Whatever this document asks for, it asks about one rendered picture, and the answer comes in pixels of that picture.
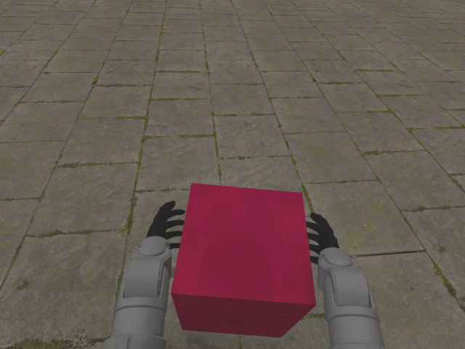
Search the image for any right robot hand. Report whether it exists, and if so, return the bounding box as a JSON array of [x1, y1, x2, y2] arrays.
[[306, 212, 339, 264]]

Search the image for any carton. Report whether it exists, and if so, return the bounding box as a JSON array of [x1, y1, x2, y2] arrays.
[[171, 183, 316, 337]]

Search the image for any left robot forearm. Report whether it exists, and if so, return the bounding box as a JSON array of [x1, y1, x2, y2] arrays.
[[103, 236, 172, 349]]

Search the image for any right robot forearm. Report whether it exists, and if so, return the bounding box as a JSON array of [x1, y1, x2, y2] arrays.
[[318, 247, 386, 349]]

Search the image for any left robot hand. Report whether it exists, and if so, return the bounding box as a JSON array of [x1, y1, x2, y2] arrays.
[[146, 201, 185, 249]]

